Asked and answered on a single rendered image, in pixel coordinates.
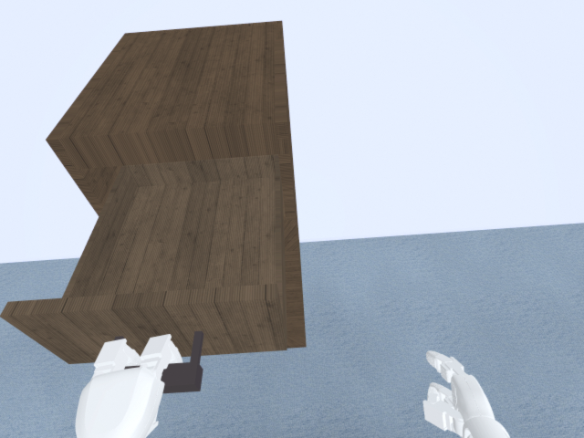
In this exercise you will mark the cabinet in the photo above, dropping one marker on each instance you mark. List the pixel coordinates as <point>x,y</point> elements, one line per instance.
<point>181,95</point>

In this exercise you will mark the right robot hand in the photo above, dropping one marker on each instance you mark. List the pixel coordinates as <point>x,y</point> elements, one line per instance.
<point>450,409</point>

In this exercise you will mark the drawer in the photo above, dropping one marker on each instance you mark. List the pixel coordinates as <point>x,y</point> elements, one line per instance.
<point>178,247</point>

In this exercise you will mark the robot right forearm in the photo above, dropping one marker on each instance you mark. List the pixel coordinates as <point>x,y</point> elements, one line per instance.
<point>484,427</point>

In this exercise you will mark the left robot hand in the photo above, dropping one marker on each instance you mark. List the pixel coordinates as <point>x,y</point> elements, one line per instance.
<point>120,403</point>

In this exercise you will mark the handle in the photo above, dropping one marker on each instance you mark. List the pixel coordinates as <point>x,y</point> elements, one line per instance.
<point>183,377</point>

